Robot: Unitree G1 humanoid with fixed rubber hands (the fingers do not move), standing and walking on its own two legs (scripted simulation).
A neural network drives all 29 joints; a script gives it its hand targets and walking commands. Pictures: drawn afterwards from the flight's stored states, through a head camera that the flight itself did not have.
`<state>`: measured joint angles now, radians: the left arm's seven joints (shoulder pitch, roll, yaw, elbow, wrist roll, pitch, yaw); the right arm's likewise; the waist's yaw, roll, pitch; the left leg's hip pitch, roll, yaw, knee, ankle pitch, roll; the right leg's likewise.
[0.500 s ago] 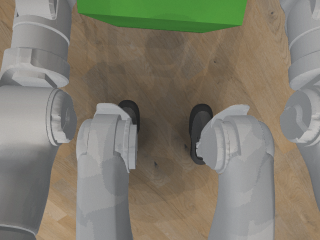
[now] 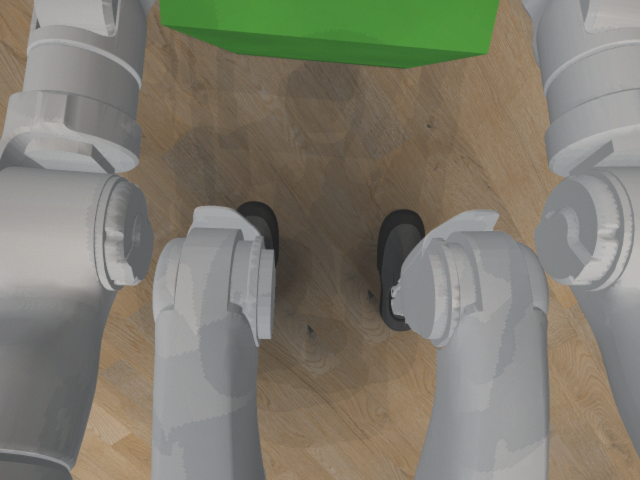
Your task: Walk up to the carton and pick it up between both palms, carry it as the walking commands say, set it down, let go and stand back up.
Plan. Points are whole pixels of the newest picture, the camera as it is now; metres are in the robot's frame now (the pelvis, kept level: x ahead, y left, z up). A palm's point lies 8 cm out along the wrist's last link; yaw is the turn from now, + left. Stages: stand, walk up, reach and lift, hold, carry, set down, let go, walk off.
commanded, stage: reach and lift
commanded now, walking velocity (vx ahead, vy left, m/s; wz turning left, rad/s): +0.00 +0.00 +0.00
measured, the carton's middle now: out of the picture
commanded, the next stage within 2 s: none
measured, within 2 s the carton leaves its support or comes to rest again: leaves its support in 1.04 s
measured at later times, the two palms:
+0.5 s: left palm out of the picture +0.57 +0.17 -0.18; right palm out of the picture +0.57 -0.15 -0.18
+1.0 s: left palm out of the picture +0.57 +0.16 -0.17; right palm out of the picture +0.57 -0.16 -0.18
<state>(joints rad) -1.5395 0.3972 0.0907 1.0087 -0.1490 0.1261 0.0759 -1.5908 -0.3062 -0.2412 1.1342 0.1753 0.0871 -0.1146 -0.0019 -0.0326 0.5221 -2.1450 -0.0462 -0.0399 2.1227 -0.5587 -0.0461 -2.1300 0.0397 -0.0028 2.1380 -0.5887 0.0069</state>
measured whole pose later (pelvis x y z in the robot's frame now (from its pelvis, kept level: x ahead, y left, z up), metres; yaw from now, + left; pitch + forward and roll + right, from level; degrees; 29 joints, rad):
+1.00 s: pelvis +0.00 +0.00 -0.01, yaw +0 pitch +32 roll +0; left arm -1.56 0.36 0.14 0.96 -0.15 0.25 0.08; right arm -1.53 -0.29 -0.24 0.93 0.12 0.23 -0.16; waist 0.00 0.00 0.52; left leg -2.16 -0.06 -0.04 2.17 -0.56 -0.05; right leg -2.14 0.03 0.00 2.19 -0.60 0.01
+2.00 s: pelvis -0.03 +0.00 +0.03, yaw -1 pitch +25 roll -1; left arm -1.58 0.31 0.25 0.85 -0.06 0.46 0.08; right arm -1.50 -0.26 -0.29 0.74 0.01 0.46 -0.17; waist -0.01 0.00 0.52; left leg -1.96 -0.04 -0.05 2.04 -0.51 -0.04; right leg -1.95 0.06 0.00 2.04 -0.53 0.01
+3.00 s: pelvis -0.04 +0.00 +0.13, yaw -1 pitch +19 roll -1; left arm -1.40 0.23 0.33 0.68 0.01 0.52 0.03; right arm -1.32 -0.16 -0.35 0.55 -0.03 0.54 -0.17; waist -0.01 0.00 0.52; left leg -1.60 -0.05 -0.07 1.70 -0.44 -0.04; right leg -1.58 0.06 0.01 1.70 -0.45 0.01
